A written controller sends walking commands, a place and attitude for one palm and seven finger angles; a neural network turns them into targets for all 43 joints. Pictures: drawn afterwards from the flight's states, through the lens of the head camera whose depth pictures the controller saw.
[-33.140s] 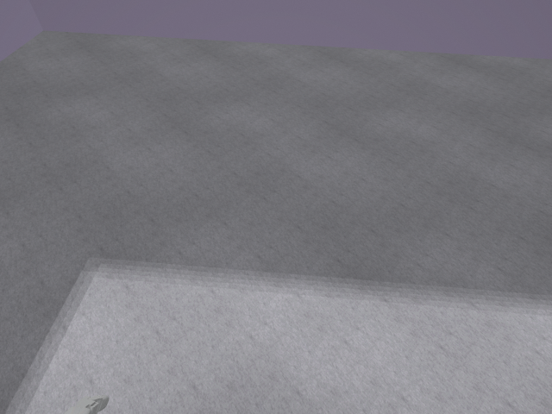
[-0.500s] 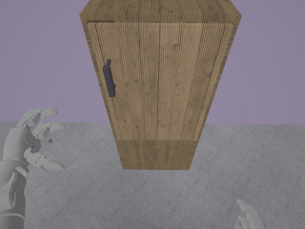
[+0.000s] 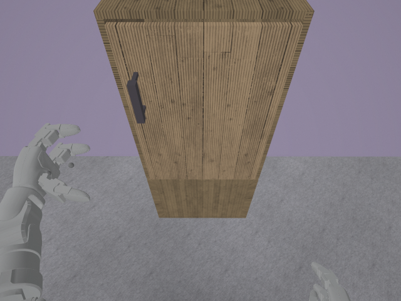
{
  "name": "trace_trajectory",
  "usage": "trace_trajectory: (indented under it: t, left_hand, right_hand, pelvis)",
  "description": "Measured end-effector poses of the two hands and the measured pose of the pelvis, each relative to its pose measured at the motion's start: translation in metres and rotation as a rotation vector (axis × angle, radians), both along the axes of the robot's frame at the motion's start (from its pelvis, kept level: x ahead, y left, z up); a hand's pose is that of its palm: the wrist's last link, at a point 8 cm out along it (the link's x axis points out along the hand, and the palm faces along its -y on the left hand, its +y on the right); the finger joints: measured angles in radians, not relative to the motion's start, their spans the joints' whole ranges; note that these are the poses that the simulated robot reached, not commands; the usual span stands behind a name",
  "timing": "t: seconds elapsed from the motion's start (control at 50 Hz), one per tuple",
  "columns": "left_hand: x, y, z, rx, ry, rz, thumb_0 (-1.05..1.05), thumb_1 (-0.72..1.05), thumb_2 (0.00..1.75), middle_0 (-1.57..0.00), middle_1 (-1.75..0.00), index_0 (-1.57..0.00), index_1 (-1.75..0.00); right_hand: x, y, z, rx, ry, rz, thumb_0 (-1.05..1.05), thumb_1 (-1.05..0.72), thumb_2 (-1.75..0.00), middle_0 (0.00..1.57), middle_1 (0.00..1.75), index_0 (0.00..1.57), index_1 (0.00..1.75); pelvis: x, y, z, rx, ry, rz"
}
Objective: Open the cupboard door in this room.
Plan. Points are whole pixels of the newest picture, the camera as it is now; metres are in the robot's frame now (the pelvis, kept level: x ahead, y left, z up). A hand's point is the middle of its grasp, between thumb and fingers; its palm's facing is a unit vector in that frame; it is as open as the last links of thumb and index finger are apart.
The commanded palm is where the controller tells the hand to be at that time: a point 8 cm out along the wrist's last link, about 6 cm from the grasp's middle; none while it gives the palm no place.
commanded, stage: move the hooked fingers beside the handle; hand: left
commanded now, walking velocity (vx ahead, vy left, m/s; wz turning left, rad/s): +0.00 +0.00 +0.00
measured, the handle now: (138, 98) +0.57 +0.20 +0.08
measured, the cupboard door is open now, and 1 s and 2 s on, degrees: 0 0 0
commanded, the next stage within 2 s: none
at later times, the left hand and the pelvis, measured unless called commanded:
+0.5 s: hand (88, 139) +0.40 +0.26 +0.10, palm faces +0.05 -1.00 +0.01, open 14.0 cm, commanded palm +0.38 +0.31 +0.09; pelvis +0.01 +0.02 +0.00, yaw -1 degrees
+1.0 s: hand (103, 117) +0.48 +0.26 +0.09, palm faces +0.05 -1.00 +0.00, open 14.0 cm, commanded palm +0.46 +0.31 +0.09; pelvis +0.01 +0.02 -0.01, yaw -2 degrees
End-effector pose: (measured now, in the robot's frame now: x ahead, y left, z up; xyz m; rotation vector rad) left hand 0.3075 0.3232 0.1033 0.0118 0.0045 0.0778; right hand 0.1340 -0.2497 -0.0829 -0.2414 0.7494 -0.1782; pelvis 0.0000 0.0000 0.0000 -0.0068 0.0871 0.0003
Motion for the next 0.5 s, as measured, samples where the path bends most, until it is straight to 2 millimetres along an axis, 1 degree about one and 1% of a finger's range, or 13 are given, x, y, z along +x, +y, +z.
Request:
trace_trajectory:
  t: [0.12,0.28,0.38,0.5]
  left_hand:
    - [0.022,0.000,-0.002,-0.008,0.010,-0.009,-0.01,-0.50,0.30,-0.30,-1.20,-0.30,-1.20]
    - [0.043,0.000,-0.006,-0.018,0.009,-0.013,-0.01,-0.50,0.30,-0.30,-1.20,-0.30,-1.20]
    - [0.056,0.001,-0.007,-0.012,0.005,-0.015,-0.01,-0.50,0.30,-0.30,-1.20,-0.29,-1.20]
    - [0.073,-0.006,-0.005,-0.019,-0.006,-0.031,-0.01,-0.50,0.30,-0.30,-1.20,-0.29,-1.20]
  right_hand:
    - [-0.016,-0.003,-0.004,-0.007,0.057,-0.031,0.01,-0.90,-0.90,0.20,0.30,0.21,0.30]
    - [-0.036,0.000,-0.010,-0.012,0.140,-0.063,0.01,-0.90,-0.90,0.20,0.30,0.21,0.30]
    - [-0.044,0.004,-0.013,-0.015,0.179,-0.075,0.01,-0.90,-0.90,0.20,0.30,0.21,0.30]
    - [-0.050,0.010,-0.017,-0.011,0.214,-0.079,0.01,-0.90,-0.90,0.20,0.30,0.21,0.30]
  pelvis:
    - [0.002,0.004,-0.001,-0.002,0.019,-0.008]
    - [0.005,0.011,-0.002,-0.005,0.041,-0.015]
    - [0.006,0.016,-0.003,-0.010,0.052,-0.014]
    - [0.007,0.021,-0.004,-0.013,0.065,-0.013]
